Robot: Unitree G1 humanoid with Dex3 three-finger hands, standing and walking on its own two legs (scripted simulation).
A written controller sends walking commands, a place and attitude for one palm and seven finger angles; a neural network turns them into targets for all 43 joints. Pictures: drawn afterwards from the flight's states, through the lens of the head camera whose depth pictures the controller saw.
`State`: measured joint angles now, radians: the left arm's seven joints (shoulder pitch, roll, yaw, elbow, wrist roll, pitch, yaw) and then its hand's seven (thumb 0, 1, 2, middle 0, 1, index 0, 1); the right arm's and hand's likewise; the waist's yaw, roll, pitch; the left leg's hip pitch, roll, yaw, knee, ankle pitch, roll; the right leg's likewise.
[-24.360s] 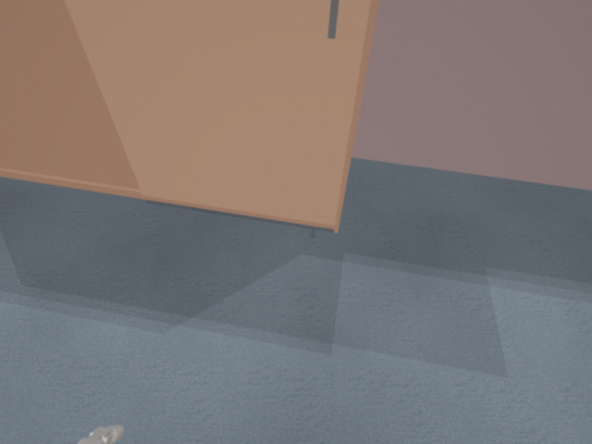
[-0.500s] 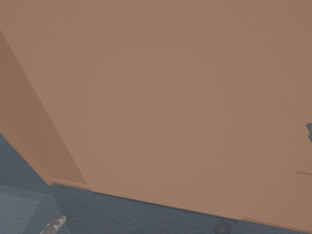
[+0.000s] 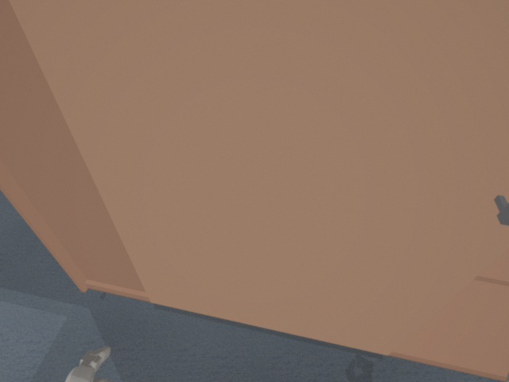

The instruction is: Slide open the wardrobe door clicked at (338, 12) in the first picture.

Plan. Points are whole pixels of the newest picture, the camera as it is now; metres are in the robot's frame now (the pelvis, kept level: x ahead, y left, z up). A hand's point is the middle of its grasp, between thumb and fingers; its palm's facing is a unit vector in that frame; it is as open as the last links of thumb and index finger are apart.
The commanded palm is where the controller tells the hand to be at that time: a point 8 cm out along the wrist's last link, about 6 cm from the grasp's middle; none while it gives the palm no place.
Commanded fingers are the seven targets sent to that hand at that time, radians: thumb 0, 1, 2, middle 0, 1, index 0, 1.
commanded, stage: stop walking and hold the door there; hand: right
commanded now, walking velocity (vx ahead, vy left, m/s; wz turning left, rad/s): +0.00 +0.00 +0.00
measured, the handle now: out of the picture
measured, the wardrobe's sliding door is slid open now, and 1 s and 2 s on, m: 0.59 0.59 0.59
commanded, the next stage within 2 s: loosen the grip on the handle in 1.52 s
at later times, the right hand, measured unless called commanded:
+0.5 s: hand out of the picture +0.36 -0.35 +0.20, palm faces +0.48 +0.86 -0.15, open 6.9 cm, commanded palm +0.32 -0.36 +0.17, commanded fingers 0.00 -0.90 -0.90 0.45 1.40 0.45 1.40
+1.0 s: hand out of the picture +0.35 -0.35 +0.20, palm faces +0.44 +0.89 -0.12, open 6.8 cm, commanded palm +0.32 -0.36 +0.17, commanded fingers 0.00 -0.90 -0.90 0.45 1.40 0.45 1.40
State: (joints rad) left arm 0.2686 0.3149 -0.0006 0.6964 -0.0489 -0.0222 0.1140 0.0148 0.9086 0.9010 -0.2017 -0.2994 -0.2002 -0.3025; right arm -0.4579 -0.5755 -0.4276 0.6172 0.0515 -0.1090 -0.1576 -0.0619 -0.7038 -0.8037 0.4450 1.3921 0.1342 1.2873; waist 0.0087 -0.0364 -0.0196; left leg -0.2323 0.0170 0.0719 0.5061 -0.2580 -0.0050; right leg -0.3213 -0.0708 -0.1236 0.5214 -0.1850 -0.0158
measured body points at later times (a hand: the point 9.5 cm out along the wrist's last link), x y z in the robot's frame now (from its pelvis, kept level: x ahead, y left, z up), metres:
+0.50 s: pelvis -0.04 -0.07 -0.01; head +0.00 -0.07 +0.44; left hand +0.14 +0.16 -0.11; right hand +0.33 -0.40 +0.21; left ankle -0.05 +0.07 -0.67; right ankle +0.04 -0.15 -0.73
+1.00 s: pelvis -0.06 -0.08 +0.00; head -0.04 -0.08 +0.45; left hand +0.09 +0.17 -0.10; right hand +0.32 -0.39 +0.21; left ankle -0.12 +0.04 -0.74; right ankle +0.04 -0.15 -0.73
